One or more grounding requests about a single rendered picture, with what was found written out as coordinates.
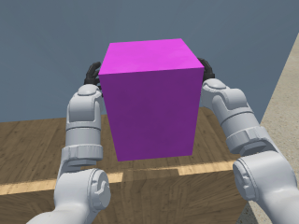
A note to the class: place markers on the robot left upper arm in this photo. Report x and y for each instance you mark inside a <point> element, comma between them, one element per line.
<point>79,196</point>

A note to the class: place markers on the robot right forearm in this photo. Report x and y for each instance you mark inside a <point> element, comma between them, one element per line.
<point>244,135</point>

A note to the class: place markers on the robot right hand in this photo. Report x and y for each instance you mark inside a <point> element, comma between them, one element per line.
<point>208,73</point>

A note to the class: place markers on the robot right upper arm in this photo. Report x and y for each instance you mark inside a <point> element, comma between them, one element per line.
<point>267,179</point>

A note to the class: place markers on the pedestal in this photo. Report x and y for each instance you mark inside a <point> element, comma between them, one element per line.
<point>193,189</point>

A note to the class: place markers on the carton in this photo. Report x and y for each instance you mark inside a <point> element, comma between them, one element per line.
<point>151,91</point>

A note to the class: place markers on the robot left hand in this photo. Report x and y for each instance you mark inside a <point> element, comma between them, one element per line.
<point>91,76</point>

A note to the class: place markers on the robot left forearm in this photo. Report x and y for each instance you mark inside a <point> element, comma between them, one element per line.
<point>83,131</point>

